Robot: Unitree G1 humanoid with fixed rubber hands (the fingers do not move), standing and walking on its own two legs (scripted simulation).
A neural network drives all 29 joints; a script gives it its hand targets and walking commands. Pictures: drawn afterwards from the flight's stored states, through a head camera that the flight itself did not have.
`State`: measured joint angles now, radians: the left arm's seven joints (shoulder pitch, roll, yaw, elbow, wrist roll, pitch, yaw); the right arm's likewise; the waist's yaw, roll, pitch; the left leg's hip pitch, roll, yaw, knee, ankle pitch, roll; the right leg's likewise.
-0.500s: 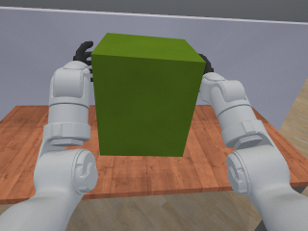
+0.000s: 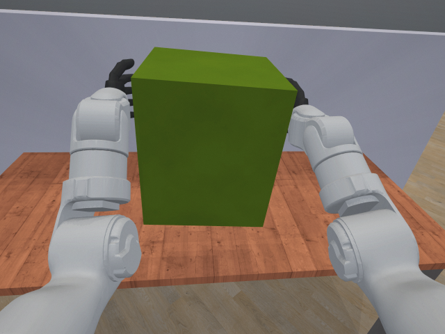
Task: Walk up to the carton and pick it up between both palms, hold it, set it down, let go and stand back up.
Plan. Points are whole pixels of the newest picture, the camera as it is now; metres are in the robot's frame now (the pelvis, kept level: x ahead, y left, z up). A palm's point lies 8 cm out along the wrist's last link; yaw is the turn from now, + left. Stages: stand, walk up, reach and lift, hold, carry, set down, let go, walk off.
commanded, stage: hold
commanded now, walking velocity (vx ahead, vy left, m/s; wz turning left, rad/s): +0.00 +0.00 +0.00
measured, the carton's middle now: (208, 136) +0.38 +0.00 +0.25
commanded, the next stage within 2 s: none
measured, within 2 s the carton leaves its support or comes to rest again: neither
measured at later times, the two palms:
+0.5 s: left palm (116, 102) +0.38 +0.15 +0.32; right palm (296, 117) +0.37 -0.15 +0.30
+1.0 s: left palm (116, 101) +0.38 +0.15 +0.32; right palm (296, 117) +0.37 -0.15 +0.30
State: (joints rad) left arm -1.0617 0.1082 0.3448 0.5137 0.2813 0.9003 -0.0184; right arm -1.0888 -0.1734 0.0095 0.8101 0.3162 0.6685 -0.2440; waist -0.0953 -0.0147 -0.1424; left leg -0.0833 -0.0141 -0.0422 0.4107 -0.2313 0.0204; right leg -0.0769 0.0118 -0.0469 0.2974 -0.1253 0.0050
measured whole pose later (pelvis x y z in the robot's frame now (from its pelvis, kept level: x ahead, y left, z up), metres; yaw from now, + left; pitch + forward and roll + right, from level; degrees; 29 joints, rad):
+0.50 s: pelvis +0.00 +0.00 +0.00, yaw +0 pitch -5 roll -2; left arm -1.07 0.11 0.34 0.52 0.28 0.90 -0.02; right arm -1.09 -0.17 0.01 0.81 0.32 0.67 -0.25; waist -0.10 -0.01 -0.14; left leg -0.08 -0.01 -0.04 0.41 -0.23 0.02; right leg -0.08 0.01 -0.05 0.30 -0.13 0.00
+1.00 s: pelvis +0.00 +0.00 +0.00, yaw +0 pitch -5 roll -2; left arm -1.07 0.11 0.34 0.52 0.28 0.90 -0.02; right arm -1.09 -0.17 0.01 0.81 0.32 0.67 -0.25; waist -0.10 -0.01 -0.14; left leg -0.08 -0.01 -0.04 0.41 -0.23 0.02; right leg -0.08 0.01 -0.05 0.30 -0.13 0.00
